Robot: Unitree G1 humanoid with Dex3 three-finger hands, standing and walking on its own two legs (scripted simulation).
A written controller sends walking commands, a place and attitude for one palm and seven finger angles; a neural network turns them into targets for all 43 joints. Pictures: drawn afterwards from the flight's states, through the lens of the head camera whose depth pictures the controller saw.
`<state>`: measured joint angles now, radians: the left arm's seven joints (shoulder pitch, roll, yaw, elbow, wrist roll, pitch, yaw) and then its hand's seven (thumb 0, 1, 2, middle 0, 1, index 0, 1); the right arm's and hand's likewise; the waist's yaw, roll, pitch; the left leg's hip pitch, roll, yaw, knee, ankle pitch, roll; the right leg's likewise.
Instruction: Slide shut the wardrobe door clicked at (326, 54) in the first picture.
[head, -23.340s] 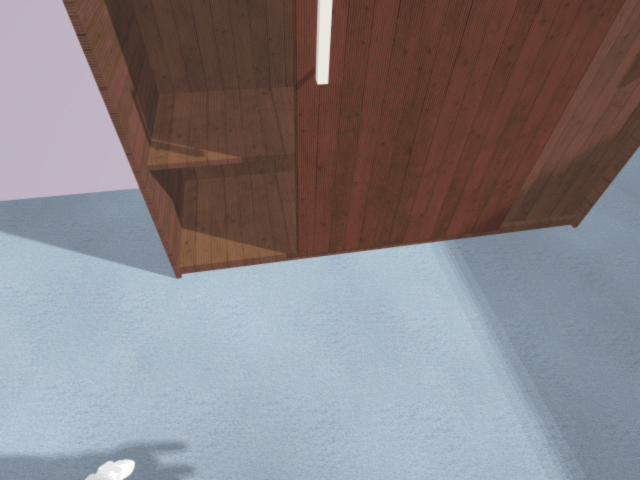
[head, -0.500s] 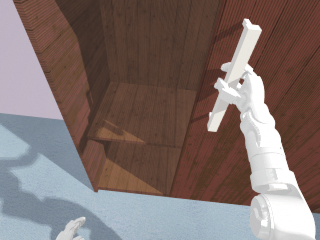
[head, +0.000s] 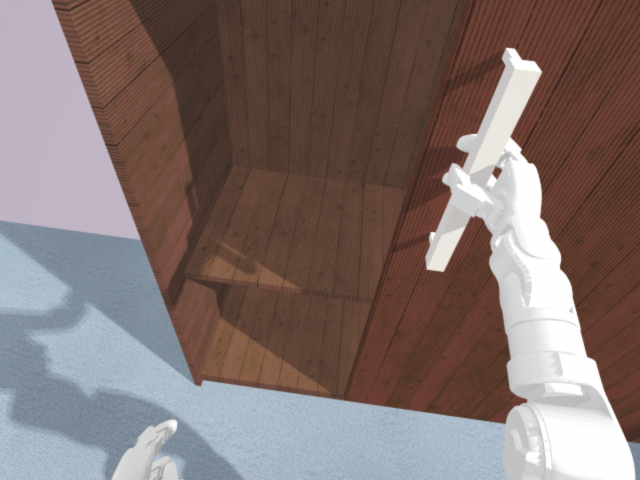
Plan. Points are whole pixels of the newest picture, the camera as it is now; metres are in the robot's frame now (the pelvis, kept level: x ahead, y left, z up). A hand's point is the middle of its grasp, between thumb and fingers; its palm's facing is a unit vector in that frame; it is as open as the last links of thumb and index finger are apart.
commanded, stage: grip the handle and tug to test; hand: right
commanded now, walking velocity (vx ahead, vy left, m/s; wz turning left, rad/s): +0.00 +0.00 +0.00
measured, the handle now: (466, 176) +0.48 -0.13 +0.17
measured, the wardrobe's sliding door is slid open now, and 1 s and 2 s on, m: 0.45 0.45 0.44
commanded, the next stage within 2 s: tug the door sideways, standing still in 0.24 s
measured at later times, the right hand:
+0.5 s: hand (460, 189) +0.43 -0.11 +0.19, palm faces +0.04 +1.00 +0.01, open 6.1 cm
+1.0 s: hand (456, 190) +0.42 -0.10 +0.19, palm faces +0.09 +0.99 -0.06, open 6.3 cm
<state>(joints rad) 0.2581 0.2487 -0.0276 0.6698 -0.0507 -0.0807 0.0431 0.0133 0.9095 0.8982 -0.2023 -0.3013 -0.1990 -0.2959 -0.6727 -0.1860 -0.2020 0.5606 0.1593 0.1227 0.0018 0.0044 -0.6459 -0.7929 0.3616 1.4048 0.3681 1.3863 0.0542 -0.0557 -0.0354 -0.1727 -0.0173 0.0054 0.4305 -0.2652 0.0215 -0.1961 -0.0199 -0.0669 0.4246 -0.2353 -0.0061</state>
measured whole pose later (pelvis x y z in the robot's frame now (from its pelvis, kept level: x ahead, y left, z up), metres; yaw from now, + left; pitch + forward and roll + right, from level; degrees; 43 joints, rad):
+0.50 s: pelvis +0.04 +0.00 +0.00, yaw -2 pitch +1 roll +0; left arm 0.19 0.26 -0.01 0.64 -0.04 -0.04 0.03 0.01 0.91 0.90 -0.20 -0.30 -0.20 -0.30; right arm -0.51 -0.12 -0.11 0.19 0.16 0.29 -0.05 0.00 -0.67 -0.78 0.33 1.41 0.32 1.39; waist 0.00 -0.05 -0.05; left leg -0.12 -0.01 0.03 0.42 -0.32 0.02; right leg -0.16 -0.01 -0.03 0.43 -0.29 0.00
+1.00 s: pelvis +0.01 -0.01 -0.01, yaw -5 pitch +1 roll +0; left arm 0.22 0.21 -0.02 0.71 -0.03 -0.08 -0.01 0.01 0.91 0.90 -0.20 -0.30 -0.20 -0.30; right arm -0.73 -0.07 0.01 0.48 0.14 0.18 -0.16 -0.02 -0.72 -0.79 0.31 1.40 0.21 1.40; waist -0.03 -0.06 -0.03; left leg -0.18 0.02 0.07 0.49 -0.33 0.01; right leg -0.24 0.03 0.02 0.49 -0.27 -0.02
